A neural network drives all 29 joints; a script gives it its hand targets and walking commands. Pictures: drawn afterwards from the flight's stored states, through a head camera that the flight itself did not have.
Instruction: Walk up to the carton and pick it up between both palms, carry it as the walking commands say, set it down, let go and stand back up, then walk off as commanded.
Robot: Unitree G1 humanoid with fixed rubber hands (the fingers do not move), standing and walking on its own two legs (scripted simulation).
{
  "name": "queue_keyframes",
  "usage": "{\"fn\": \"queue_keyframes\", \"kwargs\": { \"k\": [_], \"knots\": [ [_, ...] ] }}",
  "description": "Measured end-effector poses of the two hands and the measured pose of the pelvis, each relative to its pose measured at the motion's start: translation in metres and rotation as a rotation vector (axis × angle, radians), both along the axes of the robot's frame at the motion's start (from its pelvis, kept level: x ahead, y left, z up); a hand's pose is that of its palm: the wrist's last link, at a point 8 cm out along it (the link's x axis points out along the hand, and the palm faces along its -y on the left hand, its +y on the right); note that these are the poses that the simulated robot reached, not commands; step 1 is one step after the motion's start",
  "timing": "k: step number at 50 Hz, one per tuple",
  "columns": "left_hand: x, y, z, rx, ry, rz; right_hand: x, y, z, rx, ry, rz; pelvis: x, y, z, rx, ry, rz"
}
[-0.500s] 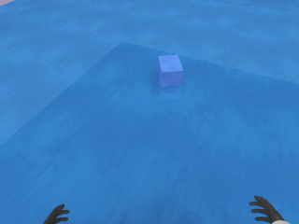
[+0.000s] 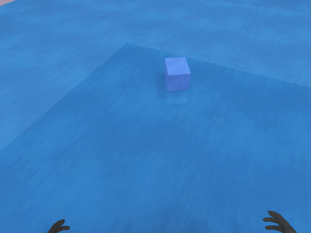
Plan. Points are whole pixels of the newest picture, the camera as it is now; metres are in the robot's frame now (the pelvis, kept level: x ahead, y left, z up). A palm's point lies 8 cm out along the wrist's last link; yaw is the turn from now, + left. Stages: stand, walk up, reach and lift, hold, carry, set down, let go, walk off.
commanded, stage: stand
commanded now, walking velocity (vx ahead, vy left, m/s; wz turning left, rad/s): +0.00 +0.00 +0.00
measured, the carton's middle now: (176, 73) +1.57 -0.22 -0.69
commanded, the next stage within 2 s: walk up in 0.36 s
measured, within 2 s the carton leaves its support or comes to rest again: neither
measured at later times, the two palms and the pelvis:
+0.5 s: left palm out of the picture +0.11 +0.31 -0.10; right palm out of the picture +0.11 -0.31 -0.10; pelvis +0.01 +0.00 +0.00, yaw +0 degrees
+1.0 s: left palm out of the picture +0.06 +0.21 -0.11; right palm (262, 191) +0.23 -0.30 -0.13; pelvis +0.13 -0.05 +0.00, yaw -3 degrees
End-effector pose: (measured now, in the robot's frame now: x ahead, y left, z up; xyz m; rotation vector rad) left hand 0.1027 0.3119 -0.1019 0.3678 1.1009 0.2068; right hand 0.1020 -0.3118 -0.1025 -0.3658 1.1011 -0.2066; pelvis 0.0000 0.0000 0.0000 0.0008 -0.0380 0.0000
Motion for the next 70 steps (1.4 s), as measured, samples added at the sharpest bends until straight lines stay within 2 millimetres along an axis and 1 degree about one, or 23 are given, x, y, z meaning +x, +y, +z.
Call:
{"fn": "queue_keyframes", "kwargs": {
  "k": [27,28,30,34,36,38,39,40,42,45,47,50,53,56,58,59,60,61,62,64,66,68,70],
  "knots": [
    [0.006,0.001,0.001,0.003,0.008,0.007,0.006,-0.002,0.001,-0.005,0.011,-0.007,0.007,0.000,0.001,0.000,0.003,0.002],
    [0.007,0.001,0.000,-0.009,0.012,0.014,0.004,-0.004,0.001,-0.018,0.015,-0.022,0.008,-0.001,0.001,-0.003,0.012,-0.002],
    [0.013,-0.006,0.000,-0.033,0.015,0.009,-0.008,-0.008,0.001,-0.022,0.033,-0.056,0.009,-0.004,0.001,-0.009,0.031,-0.010],
    [0.032,-0.037,0.002,-0.080,0.000,-0.041,-0.033,-0.015,-0.008,0.020,0.086,-0.099,0.019,-0.017,0.003,-0.021,0.036,-0.022],
    [0.037,-0.054,-0.001,-0.094,0.005,-0.052,-0.038,-0.020,-0.016,0.043,0.111,-0.114,0.029,-0.026,0.001,-0.018,0.033,-0.031],
    [0.038,-0.069,-0.009,-0.089,0.015,-0.050,-0.037,-0.029,-0.029,0.066,0.131,-0.120,0.040,-0.038,-0.007,-0.002,0.031,-0.042],
    [0.036,-0.073,-0.016,-0.074,0.020,-0.045,-0.033,-0.033,-0.037,0.075,0.139,-0.114,0.045,-0.044,-0.014,0.017,0.034,-0.042],
    [0.029,-0.077,-0.020,-0.064,0.038,-0.029,-0.027,-0.035,-0.043,0.084,0.145,-0.104,0.050,-0.047,-0.017,0.013,0.035,-0.043],
    [0.006,-0.085,-0.021,-0.062,0.101,0.015,-0.004,-0.032,-0.046,0.113,0.130,-0.087,0.063,-0.050,-0.014,0.008,0.037,-0.047],
    [-0.023,-0.094,-0.015,-0.077,0.195,0.089,0.046,-0.017,-0.037,0.168,0.064,-0.047,0.086,-0.053,-0.004,0.020,0.038,-0.049],
    [-0.035,-0.099,-0.011,-0.088,0.245,0.127,0.081,-0.007,-0.033,0.199,0.027,-0.021,0.102,-0.052,0.000,0.029,0.037,-0.049],
    [-0.041,-0.104,-0.009,-0.103,0.308,0.175,0.133,0.010,-0.029,0.232,-0.010,0.014,0.128,-0.048,0.002,0.037,0.041,-0.047],
    [-0.036,-0.105,-0.012,-0.119,0.363,0.216,0.189,0.030,-0.028,0.251,-0.047,0.053,0.156,-0.040,-0.001,0.033,0.049,-0.045],
    [-0.020,-0.100,-0.022,-0.142,0.411,0.248,0.249,0.054,-0.027,0.255,-0.093,0.095,0.189,-0.028,-0.008,0.022,0.060,-0.044],
    [-0.002,-0.092,-0.036,-0.160,0.445,0.257,0.286,0.067,-0.028,0.234,-0.133,0.111,0.215,-0.018,-0.018,0.011,0.063,-0.047],
    [0.009,-0.087,-0.045,-0.168,0.461,0.253,0.301,0.070,-0.031,0.215,-0.155,0.107,0.228,-0.012,-0.026,0.000,0.061,-0.055],
    [0.023,-0.081,-0.053,-0.174,0.469,0.239,0.309,0.071,-0.035,0.193,-0.162,0.096,0.239,-0.007,-0.032,-0.005,0.058,-0.057],
    [0.044,-0.075,-0.059,-0.177,0.457,0.222,0.309,0.071,-0.037,0.175,-0.150,0.081,0.248,-0.004,-0.034,-0.004,0.053,-0.057],
    [0.069,-0.070,-0.063,-0.178,0.429,0.200,0.304,0.069,-0.038,0.161,-0.120,0.059,0.257,-0.002,-0.032,-0.005,0.049,-0.059],
    [0.126,-0.061,-0.063,-0.178,0.348,0.152,0.281,0.061,-0.036,0.136,-0.031,0.001,0.276,0.000,-0.025,-0.007,0.042,-0.065],
    [0.183,-0.057,-0.061,-0.182,0.269,0.101,0.255,0.053,-0.030,0.113,0.056,-0.066,0.295,0.000,-0.016,-0.009,0.037,-0.063],
    [0.236,-0.058,-0.056,-0.190,0.206,0.054,0.232,0.048,-0.023,0.098,0.127,-0.126,0.313,-0.002,-0.009,-0.016,0.033,-0.058],
    [0.282,-0.063,-0.051,-0.202,0.157,0.015,0.213,0.044,-0.017,0.092,0.188,-0.177,0.331,-0.005,-0.004,-0.022,0.030,-0.053]
  ]
}}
